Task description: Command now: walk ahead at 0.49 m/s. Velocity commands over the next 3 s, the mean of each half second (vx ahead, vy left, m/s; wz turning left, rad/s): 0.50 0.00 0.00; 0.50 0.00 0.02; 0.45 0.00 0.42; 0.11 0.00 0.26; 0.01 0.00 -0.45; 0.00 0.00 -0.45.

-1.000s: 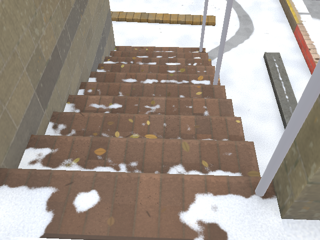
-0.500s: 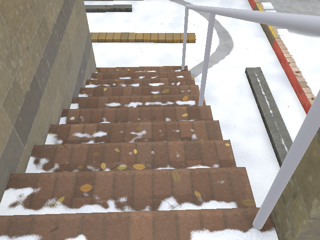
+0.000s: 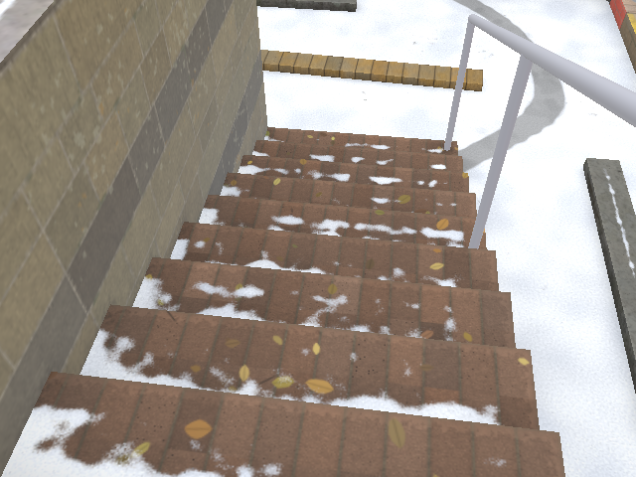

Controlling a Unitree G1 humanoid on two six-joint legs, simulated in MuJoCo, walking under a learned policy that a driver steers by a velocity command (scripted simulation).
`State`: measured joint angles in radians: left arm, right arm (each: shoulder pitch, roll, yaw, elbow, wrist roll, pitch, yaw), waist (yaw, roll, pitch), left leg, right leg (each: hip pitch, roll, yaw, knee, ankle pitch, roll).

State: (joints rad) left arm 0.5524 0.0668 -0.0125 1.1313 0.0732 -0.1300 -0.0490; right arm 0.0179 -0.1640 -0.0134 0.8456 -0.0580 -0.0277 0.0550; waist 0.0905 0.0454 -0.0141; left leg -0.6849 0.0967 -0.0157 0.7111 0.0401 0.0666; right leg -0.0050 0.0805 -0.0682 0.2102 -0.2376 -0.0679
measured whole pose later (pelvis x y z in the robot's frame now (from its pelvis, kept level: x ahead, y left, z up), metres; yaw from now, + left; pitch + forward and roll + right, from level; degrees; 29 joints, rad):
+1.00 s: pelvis +0.55 -0.05 -0.15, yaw +1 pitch +1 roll +1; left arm 0.24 0.22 0.04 1.01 0.11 -0.07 -0.06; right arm 0.50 -0.18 0.00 1.06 -0.04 -0.08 0.08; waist -0.07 0.00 -0.01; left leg -0.52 0.02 -0.05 1.72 -0.59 0.05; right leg -0.28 -0.01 -0.12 0.47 -0.21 -0.06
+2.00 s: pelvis +1.00 +0.01 -0.38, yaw +23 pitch -1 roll -1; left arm 0.22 0.22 0.00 0.82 0.08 -0.05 -0.03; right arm 0.35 -0.20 0.03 0.89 -0.05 -0.08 0.00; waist -0.07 0.04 0.06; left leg -0.43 0.09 -0.06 1.08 -0.64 -0.07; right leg -0.41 -0.01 -0.06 0.56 0.38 0.07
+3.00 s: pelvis +1.20 +0.01 -0.46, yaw -9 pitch +5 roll +0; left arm 0.23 0.32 0.04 0.66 0.07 0.00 0.00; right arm 0.18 -0.23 -0.03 0.73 -0.03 -0.05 0.02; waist -0.05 0.02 -0.07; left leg -0.36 0.01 0.01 0.48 -0.22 0.04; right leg -0.66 0.13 0.13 1.32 -0.50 0.10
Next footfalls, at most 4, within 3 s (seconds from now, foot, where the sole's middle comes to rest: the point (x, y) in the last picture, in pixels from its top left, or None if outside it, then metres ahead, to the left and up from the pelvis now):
0.16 left None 0.27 0.13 -0.78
0.86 right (418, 460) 0.62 -0.13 -0.93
1.50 left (306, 362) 0.94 0.17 -1.08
1.84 right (383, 327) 1.10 -0.06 -1.11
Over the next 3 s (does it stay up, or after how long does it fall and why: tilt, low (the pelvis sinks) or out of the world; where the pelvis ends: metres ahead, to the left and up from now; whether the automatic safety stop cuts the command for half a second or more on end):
stays up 1.20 0.01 -0.46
